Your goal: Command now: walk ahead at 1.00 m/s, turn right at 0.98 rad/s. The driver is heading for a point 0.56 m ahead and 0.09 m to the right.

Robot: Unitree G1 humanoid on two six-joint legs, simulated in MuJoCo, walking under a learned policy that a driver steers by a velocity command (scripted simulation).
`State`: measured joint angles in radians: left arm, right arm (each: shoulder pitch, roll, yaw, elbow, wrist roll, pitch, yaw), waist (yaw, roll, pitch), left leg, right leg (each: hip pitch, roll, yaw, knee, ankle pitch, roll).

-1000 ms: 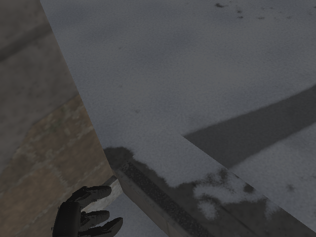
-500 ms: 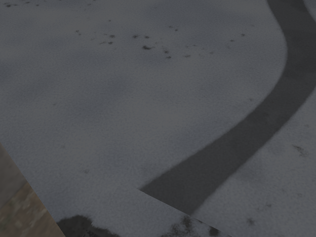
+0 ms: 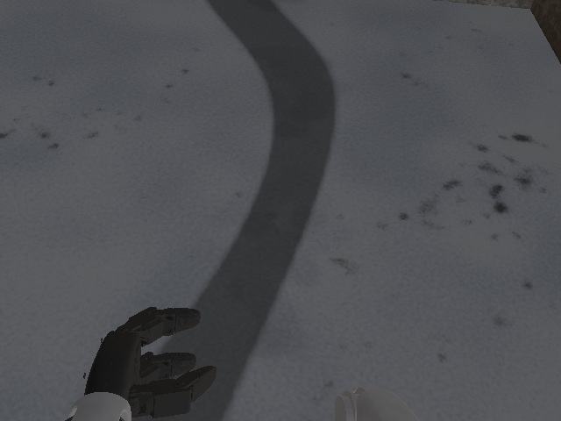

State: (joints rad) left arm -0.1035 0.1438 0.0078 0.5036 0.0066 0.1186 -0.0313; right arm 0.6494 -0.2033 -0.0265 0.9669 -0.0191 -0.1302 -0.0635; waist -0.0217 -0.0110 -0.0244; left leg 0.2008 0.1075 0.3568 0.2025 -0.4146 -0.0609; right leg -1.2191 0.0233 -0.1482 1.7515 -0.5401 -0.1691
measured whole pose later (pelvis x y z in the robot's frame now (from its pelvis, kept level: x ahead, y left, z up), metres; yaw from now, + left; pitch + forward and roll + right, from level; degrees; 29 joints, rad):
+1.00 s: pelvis +0.62 -0.12 +0.17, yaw -36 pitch +3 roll +1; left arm 0.03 0.21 0.00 0.62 0.02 -0.02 -0.02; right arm 0.24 -0.28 -0.02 0.82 0.01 -0.03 -0.01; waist -0.06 0.02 0.02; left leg -0.36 0.04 0.00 0.97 -0.58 -0.06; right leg -0.49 0.04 0.05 0.56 -0.12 -0.05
